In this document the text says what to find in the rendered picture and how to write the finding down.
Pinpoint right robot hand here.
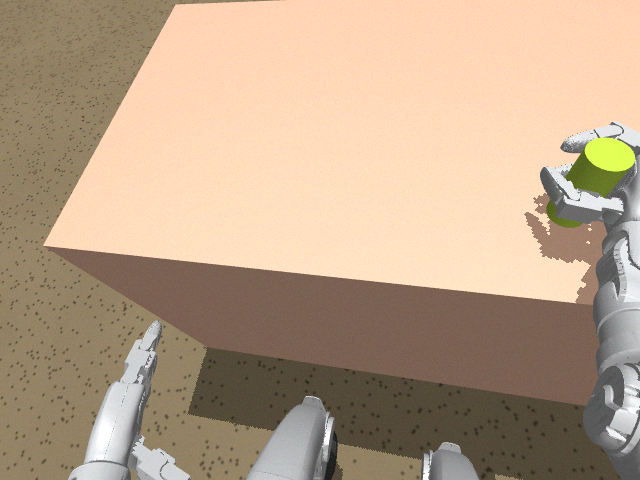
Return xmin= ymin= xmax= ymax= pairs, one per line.
xmin=540 ymin=121 xmax=640 ymax=234

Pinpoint left robot arm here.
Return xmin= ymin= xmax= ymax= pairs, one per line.
xmin=68 ymin=461 xmax=131 ymax=480

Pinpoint left robot hand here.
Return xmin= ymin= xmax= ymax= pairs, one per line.
xmin=83 ymin=320 xmax=193 ymax=480

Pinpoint right robot arm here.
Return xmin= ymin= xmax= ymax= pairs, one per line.
xmin=583 ymin=221 xmax=640 ymax=480

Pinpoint can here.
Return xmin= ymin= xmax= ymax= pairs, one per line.
xmin=546 ymin=137 xmax=635 ymax=228

